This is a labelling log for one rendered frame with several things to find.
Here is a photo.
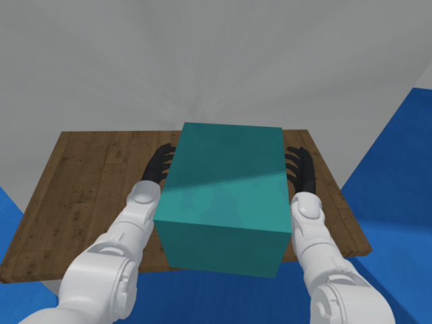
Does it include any right robot hand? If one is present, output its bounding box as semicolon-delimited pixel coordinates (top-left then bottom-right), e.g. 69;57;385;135
284;146;316;195

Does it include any carton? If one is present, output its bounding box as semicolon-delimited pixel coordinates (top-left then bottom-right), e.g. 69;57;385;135
153;122;292;279

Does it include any left robot forearm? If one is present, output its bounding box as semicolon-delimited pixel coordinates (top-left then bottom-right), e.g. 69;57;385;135
59;180;161;301

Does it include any table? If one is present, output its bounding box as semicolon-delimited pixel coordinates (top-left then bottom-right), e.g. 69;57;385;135
0;130;373;297

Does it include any robot right upper arm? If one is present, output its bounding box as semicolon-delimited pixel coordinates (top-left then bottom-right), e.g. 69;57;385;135
310;283;395;324

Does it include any left robot hand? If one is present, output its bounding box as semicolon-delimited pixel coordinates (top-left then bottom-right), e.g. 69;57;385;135
141;143;176;184

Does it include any right robot forearm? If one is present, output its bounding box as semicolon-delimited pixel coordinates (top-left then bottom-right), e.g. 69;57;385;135
290;192;396;324

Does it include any robot left upper arm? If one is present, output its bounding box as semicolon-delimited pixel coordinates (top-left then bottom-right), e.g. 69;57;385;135
18;252;138;324

